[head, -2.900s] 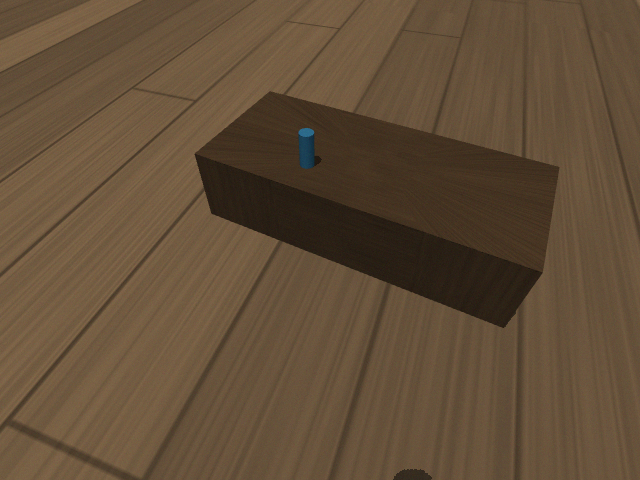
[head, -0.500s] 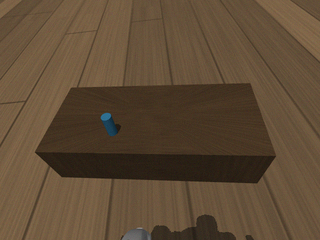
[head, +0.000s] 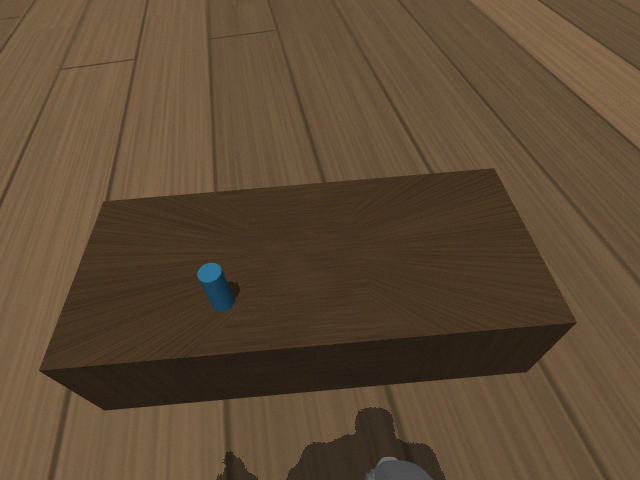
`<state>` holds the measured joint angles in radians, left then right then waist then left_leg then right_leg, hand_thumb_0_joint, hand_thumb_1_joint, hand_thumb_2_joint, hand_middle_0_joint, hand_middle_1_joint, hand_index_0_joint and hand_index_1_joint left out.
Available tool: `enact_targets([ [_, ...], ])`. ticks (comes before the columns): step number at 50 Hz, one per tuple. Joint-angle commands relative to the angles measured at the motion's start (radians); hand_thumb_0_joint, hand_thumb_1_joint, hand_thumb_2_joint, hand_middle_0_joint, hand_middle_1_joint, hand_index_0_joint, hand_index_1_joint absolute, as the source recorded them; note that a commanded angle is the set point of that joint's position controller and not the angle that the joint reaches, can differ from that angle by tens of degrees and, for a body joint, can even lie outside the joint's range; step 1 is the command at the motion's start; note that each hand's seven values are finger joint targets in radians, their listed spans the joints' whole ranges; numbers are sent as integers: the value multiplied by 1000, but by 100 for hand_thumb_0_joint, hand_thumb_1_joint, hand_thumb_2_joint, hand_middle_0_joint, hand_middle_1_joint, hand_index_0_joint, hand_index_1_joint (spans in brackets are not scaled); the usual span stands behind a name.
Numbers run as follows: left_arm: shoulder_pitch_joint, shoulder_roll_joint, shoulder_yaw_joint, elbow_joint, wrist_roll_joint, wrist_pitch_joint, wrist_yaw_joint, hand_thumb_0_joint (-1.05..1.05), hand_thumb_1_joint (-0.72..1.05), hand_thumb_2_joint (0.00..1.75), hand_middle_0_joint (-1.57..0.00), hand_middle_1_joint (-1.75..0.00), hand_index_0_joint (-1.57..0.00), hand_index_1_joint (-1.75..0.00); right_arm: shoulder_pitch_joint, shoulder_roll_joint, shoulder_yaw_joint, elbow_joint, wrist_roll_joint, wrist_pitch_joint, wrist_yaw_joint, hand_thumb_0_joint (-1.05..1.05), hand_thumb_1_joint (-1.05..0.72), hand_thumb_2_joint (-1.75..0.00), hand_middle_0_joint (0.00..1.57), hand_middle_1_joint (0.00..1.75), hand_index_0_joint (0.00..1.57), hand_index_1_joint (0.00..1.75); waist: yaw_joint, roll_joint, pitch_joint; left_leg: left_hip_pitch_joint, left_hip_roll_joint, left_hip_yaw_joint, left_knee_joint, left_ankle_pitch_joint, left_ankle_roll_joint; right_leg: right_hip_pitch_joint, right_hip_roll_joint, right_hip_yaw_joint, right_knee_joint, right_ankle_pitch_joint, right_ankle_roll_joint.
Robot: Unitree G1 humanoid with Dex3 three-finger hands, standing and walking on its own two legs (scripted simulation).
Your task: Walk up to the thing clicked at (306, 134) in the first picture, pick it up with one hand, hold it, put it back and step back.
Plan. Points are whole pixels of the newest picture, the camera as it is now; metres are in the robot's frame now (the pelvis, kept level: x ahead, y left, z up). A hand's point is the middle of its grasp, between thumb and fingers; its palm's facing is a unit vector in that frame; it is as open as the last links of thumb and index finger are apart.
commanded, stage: walk up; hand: left
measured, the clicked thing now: (216, 288) +0.61 +0.25 -0.35
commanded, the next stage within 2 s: stand in 1.88 s
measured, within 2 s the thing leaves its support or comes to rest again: neither
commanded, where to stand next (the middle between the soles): +0.15 +0.06 m, yaw -1 degrees
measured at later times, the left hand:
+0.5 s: hand out of the picture +0.14 +0.38 -0.16, palm faces -0.06 -0.92 -0.39, open 7.3 cm
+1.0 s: hand out of the picture +0.17 +0.32 -0.13, palm faces -0.06 -0.94 -0.34, open 7.3 cm
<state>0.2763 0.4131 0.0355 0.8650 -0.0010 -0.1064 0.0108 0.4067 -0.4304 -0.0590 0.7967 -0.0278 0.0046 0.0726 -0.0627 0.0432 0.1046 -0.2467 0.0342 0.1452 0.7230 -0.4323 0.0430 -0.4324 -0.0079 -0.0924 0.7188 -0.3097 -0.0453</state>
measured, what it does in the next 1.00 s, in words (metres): steps on the spot: left foot, then right foot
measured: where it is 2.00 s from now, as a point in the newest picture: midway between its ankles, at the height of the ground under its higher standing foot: outside the picture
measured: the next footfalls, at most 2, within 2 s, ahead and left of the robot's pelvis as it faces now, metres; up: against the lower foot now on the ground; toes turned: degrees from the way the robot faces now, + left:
left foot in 0.30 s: +0.15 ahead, +0.22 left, +0.00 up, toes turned -1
right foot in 0.58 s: +0.10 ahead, -0.05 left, +0.00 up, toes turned -4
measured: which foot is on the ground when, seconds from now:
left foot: down 0.00-0.02, up 0.04-0.28, down 0.30-1.00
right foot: down 0.00-0.34, up 0.36-0.56, down 0.58-1.00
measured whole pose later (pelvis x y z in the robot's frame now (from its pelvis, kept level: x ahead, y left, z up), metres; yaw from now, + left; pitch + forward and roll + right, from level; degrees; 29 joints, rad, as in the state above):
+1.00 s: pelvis +0.06 +0.07 +0.01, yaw -2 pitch -2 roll +1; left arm 0.11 0.37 0.03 1.04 0.01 0.02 -0.04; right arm 0.13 -0.40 -0.01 1.06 0.00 -0.04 -0.01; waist 0.00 0.00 0.06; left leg -0.30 0.06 0.02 0.60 -0.26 -0.04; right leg -0.26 -0.03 -0.03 0.65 -0.35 0.00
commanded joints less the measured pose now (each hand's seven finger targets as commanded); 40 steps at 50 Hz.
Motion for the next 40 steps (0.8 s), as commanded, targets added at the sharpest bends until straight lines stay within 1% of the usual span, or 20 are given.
enact_targets([
  [1, 258, 362, 123, -50, 16, -21, 50, 0, 90, 90, -20, -30, -20, -30, -23, -103, -27, -149, 24, -28, -28, 0, -90, -90, 20, 30, 20, 30, 144, -285, -203, -401, -20, -122, 379, -104, -4, 541, -391, 711, -354, 86, -141],
  [2, 183, 367, 113, -65, 0, -8, 50, 0, 90, 90, -20, -30, -20, -30, -48, -218, -64, -125, 7, -3, -45, 0, -90, -90, 20, 30, 20, 30, 130, -118, -170, -425, 6, -207, 474, -187, -5, 431, -450, 786, -392, -63, -255],
  [3, 133, 352, 111, -76, -7, -7, 53, 0, 90, 90, -20, -30, -20, -30, -46, -231, -74, -106, 4, 11, -49, 0, -90, -90, 20, 30, 20, 30, 106, -60, -100, -425, 42, -249, 508, -162, -17, 348, -427, 686, -385, -88, -263],
  [6, 51, 294, 91, -93, 6, -5, 47, 0, 90, 90, -20, -30, -20, -30, -8, -210, -73, -52, 9, 6, -47, 0, -90, -90, 20, 30, 20, 30, 62, -111, -14, -366, 54, -238, 435, -17, -24, 164, -292, 439, -364, -30, -192],
  [9, -5, 261, 79, -105, 23, 2, 27, 0, 90, 90, -20, -30, -20, -30, 18, -165, -63, -6, 20, -1, -44, 0, -90, -90, 20, 30, 20, 30, 46, -202, -58, -212, 44, -159, 251, 9, -37, 58, -215, 268, -304, 72, -173],
  [11, -30, 254, 74, -96, 34, 16, 17, 0, 90, 90, -20, -30, -20, -30, -24, -144, -53, 17, 25, -11, -46, 0, -90, -90, 20, 30, 20, 30, 60, -266, -77, -97, 28, -113, 92, 40, -41, -13, -185, 210, -259, 69, -154],
  [14, -93, 213, 54, -82, 18, 60, 7, 0, 90, 90, -20, -30, -20, -30, 1, -159, -63, 71, 18, -36, -67, 0, -90, -90, 20, 30, 20, 30, 19, -178, -96, 95, -28, -66, -71, 186, -42, -145, -130, 167, -91, -92, -98],
  [15, -85, 171, 40, -80, 15, 75, 5, 0, 90, 90, -20, -30, -20, -30, -3, -187, -65, 74, 10, -45, -77, 0, -90, -90, 20, 30, 20, 30, 14, -81, -79, 100, 25, -171, -177, 109, -30, -196, -96, 145, 6, -157, -68],
  [16, -57, 118, 28, -80, 5, 87, 4, 0, 90, 90, -20, -30, -20, -30, -41, -259, -69, 52, -5, -61, -84, 0, -90, -90, 20, 30, 20, 30, 34, 91, -74, 13, 233, -528, -347, -57, 42, -203, -11, 121, 174, -147, -5],
  [17, -60, 196, 51, -46, 3, 97, 14, 0, 90, 90, -20, -30, -20, -30, -106, -339, -79, 35, 13, -60, -85, 0, -90, -90, 20, 30, 20, 30, 30, 128, -42, -173, 370, -709, -438, -170, 177, -103, -13, 149, 267, -262, 9],
  [19, -41, 222, 65, 0, 8, 99, 9, 0, 90, 90, -20, -30, -20, -30, -209, -291, -64, 31, 9, -66, -91, 0, -90, -90, 20, 30, 20, 30, 77, 52, -6, -181, 309, -594, -382, -105, 175, -76, -51, 168, 288, -214, 11],
  [26, -42, 178, 74, 55, 22, 102, -13, 0, 90, 90, -20, -30, -20, -30, -196, -275, -52, 73, 5, -72, -106, 0, -90, -90, 20, 30, 20, 30, 70, 155, -106, -41, 247, -425, -227, 313, 139, 44, -31, 91, 29, -158, 9],
  [28, -26, 180, 76, 71, 29, 93, -11, 0, 90, 90, -20, -30, -20, -30, -219, -241, -35, 73, 16, -66, -106, 0, -90, -90, 20, 30, 20, 30, 95, 114, -129, -97, 199, -335, -152, 391, 84, 192, -21, 84, -160, -26, -4],
  [29, -25, 215, 87, 69, 38, 85, -7, 0, 90, 90, -20, -30, -20, -30, -205, -205, -21, 75, 27, -65, -107, 0, -90, -90, 20, 30, 20, 30, 104, 52, -163, -145, 171, -297, -83, 426, 38, 274, -85, 186, -193, 83, -30],
  [30, -69, 266, 88, 56, 35, 81, -10, 0, 90, 90, -20, -30, -20, -30, -218, -166, -13, 74, 36, -68, -108, 0, -90, -90, 20, 30, 20, 30, 75, -94, -168, -144, 60, -194, -24, 314, -9, 220, -169, 319, -206, 155, -86],
  [31, -143, 254, 79, 42, 22, 87, -17, 0, 90, 90, -20, -30, -20, -30, -221, -165, -15, 97, 37, -68, -114, 0, -90, -90, 20, 30, 20, 30, 48, -113, -146, -49, 18, -138, -28, 193, -22, 122, -210, 331, -201, 163, -124],
  [34, -154, 204, 57, 49, 14, 98, -22, 0, 90, 90, -20, -30, -20, -30, -216, -222, -26, 135, 22, -79, -109, 0, -90, -90, 20, 30, 20, 30, 52, -2, -146, -4, 120, -279, -182, 275, 35, 103, -91, 155, -73, 200, -29],
  [36, -121, 190, 56, 73, 19, 103, -21, 0, 90, 90, -20, -30, -20, -30, -210, -246, -25, 143, 23, -81, -111, 0, -90, -90, 20, 30, 20, 30, 65, 1, -171, 12, 217, -401, -228, 312, 104, 117, -60, 126, -26, 105, -1],
  [37, -112, 186, 54, 80, 20, 103, -21, 0, 90, 90, -20, -30, -20, -30, -232, -252, -23, 142, 22, -81, -111, 0, -90, -90, 20, 30, 20, 30, 74, 3, -174, -3, 220, -386, -220, 336, 110, 140, -61, 127, -56, 90, -2],
  [40, -140, 207, 60, 87, 18, 98, -26, 0, 90, 90, -20, -30, -20, -30, -282, -207, -7, 153, 28, -72, -109, 0, -90, -90, 20, 30, 20, 30, 74, -43, -134, -81, 97, -222, -156, 280, 19, 185, -113, 208, -192, 108, -49],
])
